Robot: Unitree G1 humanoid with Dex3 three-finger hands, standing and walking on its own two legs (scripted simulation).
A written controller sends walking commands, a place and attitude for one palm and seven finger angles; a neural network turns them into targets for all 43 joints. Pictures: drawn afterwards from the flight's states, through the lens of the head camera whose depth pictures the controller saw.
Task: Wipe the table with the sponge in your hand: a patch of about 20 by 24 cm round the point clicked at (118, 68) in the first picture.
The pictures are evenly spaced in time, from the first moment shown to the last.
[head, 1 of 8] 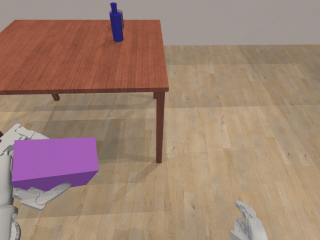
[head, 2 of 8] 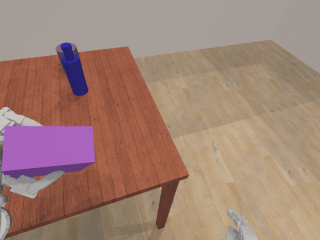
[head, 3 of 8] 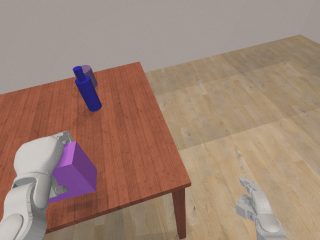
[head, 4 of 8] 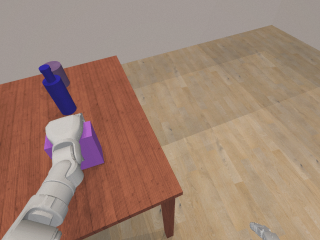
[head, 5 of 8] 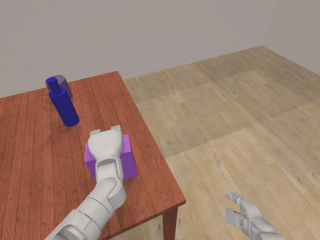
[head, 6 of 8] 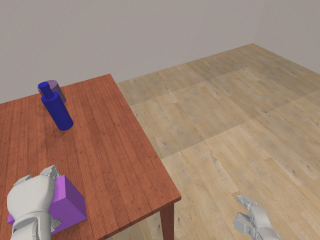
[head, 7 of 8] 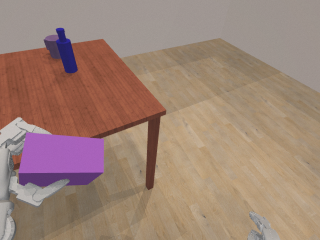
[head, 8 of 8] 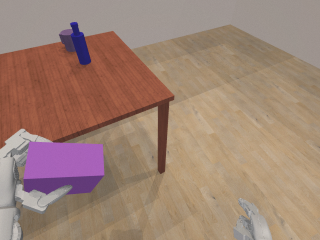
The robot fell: no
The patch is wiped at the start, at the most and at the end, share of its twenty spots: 0.00 1.00 1.00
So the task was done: yes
